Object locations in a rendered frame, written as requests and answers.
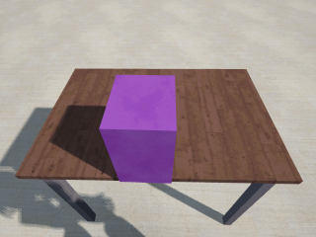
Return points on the table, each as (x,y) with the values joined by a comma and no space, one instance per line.
(224,135)

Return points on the carton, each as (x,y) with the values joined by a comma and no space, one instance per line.
(139,128)

